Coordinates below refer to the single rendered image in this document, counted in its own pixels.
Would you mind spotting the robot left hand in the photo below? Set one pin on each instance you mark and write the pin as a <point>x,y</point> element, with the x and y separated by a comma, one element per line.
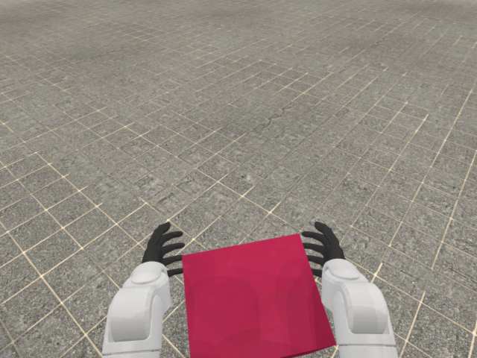
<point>155,249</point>

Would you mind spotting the robot right hand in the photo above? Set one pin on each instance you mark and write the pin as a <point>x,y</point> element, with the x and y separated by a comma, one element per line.
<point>330,249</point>

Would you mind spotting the carton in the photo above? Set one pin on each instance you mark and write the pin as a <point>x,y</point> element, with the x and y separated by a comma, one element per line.
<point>255,300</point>

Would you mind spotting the robot right forearm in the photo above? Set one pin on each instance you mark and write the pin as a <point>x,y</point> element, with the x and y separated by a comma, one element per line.
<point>360,312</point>

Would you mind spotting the robot left forearm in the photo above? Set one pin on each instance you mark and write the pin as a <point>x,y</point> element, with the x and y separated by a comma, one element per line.
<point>135,316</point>

